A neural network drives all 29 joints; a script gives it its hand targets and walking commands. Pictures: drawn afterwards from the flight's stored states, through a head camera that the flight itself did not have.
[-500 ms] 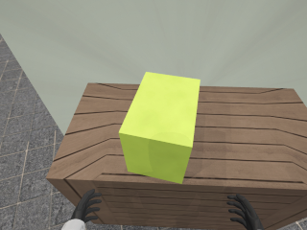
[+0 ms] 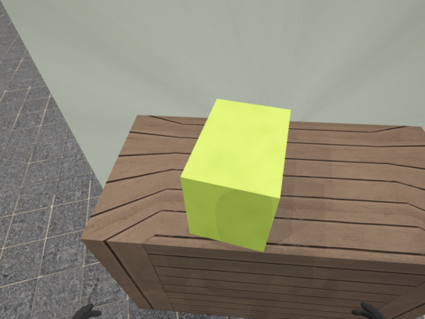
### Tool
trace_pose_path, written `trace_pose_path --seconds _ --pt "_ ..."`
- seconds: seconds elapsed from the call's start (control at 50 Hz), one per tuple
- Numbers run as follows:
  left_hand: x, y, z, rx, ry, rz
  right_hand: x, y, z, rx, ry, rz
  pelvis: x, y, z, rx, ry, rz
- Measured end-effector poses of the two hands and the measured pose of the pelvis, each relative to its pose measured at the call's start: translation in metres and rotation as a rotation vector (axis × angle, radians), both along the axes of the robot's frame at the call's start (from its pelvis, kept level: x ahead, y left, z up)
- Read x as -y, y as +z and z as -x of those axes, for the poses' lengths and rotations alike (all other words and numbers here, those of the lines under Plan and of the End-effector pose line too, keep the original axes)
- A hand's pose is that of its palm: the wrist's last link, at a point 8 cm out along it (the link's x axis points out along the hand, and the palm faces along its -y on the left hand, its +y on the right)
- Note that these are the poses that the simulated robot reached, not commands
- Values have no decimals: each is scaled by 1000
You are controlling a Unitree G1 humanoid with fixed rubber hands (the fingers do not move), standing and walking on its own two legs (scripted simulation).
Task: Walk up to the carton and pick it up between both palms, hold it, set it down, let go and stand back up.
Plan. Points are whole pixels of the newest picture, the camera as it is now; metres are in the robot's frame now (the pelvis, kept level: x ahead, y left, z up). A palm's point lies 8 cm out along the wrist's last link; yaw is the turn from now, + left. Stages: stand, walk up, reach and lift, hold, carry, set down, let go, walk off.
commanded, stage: stand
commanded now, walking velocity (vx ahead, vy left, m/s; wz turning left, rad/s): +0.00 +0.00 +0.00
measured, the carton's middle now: (239, 172) +0.44 -0.03 -0.01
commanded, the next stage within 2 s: none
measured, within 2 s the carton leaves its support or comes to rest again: neither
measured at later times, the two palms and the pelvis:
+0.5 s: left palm out of the picture +0.04 +0.30 -0.10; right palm out of the picture +0.09 -0.29 -0.10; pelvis -0.02 +0.00 +0.00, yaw +0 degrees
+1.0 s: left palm out of the picture +0.06 +0.29 -0.10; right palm out of the picture +0.07 -0.31 -0.10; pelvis -0.01 -0.01 +0.01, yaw +0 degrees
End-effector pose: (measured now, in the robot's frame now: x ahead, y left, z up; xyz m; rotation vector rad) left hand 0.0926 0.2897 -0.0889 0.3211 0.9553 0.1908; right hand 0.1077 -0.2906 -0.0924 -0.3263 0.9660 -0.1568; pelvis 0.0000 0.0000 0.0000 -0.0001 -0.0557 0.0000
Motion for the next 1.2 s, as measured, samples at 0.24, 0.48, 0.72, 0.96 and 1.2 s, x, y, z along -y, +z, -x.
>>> trace_pose_path --seconds 0.24,0.48,0.72,0.96,1.2 --pt "-4 -7 25 -56 14 3 -5 -3 13 -32 1 -3 -3 2 12 6 8 2" --pt "-15 -7 49 -110 53 -22 0 -6 18 -60 -6 -4 -2 3 17 4 6 0" --pt "-5 -12 57 -151 65 -1 7 -8 23 -84 -23 2 2 4 18 4 0 0" --pt "2 -11 37 -131 47 3 14 -10 33 -113 -47 7 7 5 14 3 -1 -1" --pt "-2 -8 29 -133 55 -17 20 -14 44 -152 -66 8 11 6 11 0 -4 0"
